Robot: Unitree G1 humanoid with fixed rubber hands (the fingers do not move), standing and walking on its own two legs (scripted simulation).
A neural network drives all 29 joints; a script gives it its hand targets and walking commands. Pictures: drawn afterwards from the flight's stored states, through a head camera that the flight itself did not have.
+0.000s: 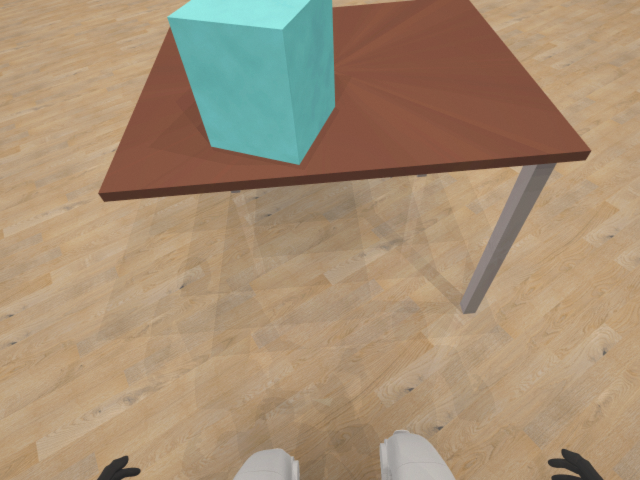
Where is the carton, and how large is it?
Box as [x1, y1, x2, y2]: [167, 0, 334, 164]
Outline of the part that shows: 167,17 211,146 299,164 334,107 331,0 191,0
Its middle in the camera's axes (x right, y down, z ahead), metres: -0.10 -0.33 +0.73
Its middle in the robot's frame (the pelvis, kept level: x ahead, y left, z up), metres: +0.78 +0.11 +0.11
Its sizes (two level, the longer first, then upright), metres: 0.210 0.200 0.250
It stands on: a table, 0.69 m high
